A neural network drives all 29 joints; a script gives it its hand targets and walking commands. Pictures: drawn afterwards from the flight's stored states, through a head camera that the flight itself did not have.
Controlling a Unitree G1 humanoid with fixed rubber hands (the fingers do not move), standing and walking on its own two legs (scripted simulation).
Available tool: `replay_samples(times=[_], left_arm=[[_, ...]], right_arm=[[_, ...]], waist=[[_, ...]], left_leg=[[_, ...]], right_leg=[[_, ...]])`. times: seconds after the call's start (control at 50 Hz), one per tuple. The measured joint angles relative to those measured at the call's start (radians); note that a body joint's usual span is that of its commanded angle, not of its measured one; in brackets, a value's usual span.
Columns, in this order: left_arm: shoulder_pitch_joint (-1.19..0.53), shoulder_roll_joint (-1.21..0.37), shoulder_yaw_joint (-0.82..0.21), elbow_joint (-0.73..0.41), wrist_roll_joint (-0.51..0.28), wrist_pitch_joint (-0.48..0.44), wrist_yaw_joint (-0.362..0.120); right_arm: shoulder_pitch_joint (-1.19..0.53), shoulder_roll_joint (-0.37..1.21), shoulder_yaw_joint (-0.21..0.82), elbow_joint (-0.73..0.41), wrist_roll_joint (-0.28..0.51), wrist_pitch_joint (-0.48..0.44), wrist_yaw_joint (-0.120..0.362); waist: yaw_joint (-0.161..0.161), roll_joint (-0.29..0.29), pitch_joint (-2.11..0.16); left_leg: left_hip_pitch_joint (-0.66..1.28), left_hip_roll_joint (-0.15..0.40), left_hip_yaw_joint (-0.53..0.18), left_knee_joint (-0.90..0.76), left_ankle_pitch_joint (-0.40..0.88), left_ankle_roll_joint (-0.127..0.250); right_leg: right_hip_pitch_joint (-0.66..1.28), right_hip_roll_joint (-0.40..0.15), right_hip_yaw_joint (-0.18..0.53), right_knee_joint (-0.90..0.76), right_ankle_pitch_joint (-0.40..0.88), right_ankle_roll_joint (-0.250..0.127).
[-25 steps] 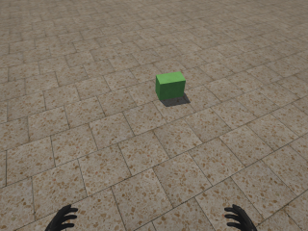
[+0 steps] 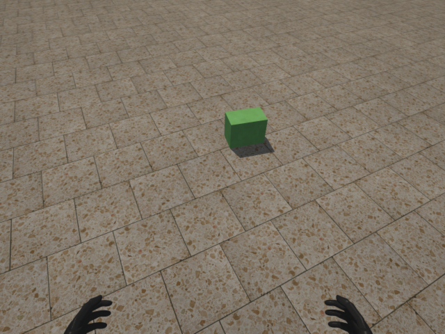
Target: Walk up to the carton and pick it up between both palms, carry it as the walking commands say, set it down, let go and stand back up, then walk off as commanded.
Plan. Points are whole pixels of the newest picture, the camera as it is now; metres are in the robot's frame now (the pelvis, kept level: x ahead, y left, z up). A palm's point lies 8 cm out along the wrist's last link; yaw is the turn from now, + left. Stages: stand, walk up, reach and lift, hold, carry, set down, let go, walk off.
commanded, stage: stand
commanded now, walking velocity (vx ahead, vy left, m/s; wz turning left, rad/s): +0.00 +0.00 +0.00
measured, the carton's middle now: (244, 127) +1.48 -0.16 -0.65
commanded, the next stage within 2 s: walk up in 0.44 s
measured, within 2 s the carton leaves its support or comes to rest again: neither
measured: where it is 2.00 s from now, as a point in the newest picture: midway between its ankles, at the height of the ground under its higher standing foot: (226, 290)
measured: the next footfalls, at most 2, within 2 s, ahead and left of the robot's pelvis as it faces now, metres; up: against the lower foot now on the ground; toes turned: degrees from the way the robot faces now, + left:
left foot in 1.26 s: +0.32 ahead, +0.14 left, +0.00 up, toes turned +2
right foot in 1.64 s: +0.45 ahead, -0.16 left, +0.00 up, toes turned -3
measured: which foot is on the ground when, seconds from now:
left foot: down 0.00-0.88, up 0.90-1.00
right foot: down 0.00-1.00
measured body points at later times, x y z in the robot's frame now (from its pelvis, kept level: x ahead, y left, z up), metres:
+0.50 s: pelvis -0.01 +0.00 +0.00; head -0.02 +0.00 +0.45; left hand +0.15 +0.26 -0.08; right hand +0.15 -0.24 -0.08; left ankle +0.01 +0.12 -0.72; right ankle +0.02 -0.12 -0.72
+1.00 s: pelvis +0.05 -0.03 +0.01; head +0.05 -0.04 +0.46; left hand +0.13 +0.23 -0.10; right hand +0.19 -0.28 -0.09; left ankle +0.04 +0.11 -0.67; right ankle +0.02 -0.12 -0.72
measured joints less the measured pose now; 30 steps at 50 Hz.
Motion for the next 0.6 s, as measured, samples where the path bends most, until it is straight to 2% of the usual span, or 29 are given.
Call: replay_samples(times=[0.6], left_arm=[[0.000, 0.008, 0.000, 0.016, 0.000, -0.001, 0.000]], right_arm=[[0.000, -0.003, 0.000, 0.002, 0.000, -0.003, 0.000]], waist=[[0.000, 0.000, 0.002]], left_leg=[[0.000, 0.000, 0.000, 0.000, 0.022, 0.000]], right_leg=[[0.000, 0.000, 0.000, 0.000, 0.022, 0.000]])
